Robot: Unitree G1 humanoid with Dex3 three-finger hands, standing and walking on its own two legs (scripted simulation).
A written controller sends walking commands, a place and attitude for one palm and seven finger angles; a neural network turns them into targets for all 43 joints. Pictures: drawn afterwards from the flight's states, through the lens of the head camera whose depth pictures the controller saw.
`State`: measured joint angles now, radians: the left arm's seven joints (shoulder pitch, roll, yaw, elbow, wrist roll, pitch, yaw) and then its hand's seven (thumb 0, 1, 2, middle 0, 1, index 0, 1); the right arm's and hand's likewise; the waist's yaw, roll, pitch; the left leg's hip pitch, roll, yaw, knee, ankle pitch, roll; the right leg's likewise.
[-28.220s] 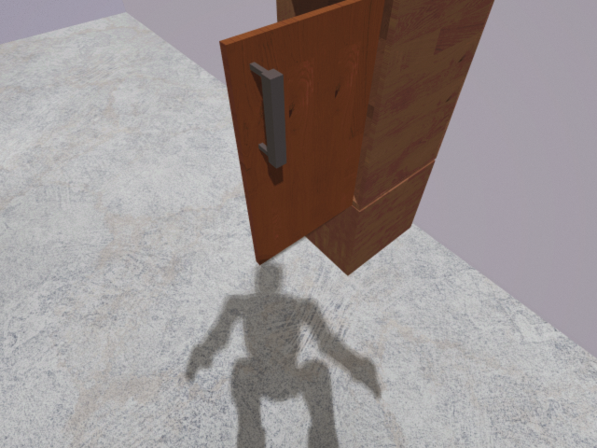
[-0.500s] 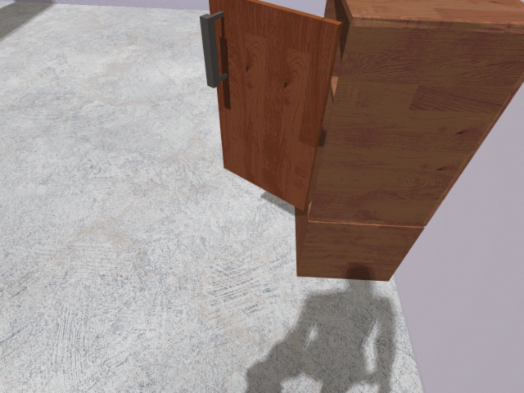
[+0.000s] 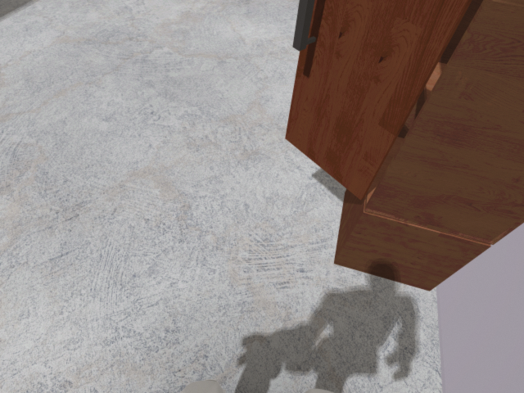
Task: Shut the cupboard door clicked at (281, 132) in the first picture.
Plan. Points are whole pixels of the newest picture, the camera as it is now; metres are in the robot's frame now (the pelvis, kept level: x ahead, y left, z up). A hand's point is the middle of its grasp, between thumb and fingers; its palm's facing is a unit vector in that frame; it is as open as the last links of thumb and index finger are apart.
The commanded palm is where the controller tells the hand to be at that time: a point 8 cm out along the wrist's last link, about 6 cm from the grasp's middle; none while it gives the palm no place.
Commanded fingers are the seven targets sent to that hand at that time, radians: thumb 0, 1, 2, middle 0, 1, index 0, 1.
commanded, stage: walk to a spot facing it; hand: left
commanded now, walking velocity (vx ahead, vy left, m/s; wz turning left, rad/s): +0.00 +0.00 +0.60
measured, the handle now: (311, 9) +0.91 -0.09 +0.14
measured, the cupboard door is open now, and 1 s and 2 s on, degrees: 57 57 57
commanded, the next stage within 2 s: none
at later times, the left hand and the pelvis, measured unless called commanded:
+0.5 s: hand out of the picture +0.02 +0.16 -0.13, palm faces +0.29 -0.90 -0.32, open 7.3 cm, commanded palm none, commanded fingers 0.00 0.90 0.90 -0.20 -0.30 -0.20 -0.30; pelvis +0.01 -0.07 +0.02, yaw +19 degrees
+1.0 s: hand out of the picture -0.06 +0.19 -0.15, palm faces +0.62 -0.75 -0.25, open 7.4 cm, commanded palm none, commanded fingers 0.00 0.90 0.90 -0.20 -0.30 -0.20 -0.30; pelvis +0.02 -0.03 +0.02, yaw +38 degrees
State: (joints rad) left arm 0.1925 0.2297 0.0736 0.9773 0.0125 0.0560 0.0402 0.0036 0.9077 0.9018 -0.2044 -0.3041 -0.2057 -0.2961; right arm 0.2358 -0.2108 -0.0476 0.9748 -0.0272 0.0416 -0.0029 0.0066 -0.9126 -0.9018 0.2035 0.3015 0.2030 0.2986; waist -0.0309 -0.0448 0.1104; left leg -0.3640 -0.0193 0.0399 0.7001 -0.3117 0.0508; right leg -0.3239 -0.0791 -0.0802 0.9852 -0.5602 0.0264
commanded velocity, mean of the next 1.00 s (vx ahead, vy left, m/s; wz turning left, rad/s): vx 0.06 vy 0.00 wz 0.60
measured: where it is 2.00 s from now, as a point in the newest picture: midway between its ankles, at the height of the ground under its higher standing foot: (180, 360)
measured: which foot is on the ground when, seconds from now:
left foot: down 0.00-0.36, up 0.38-0.76, down 0.78-1.00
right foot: up 0.00-0.34, down 0.36-0.78, up 0.80-1.00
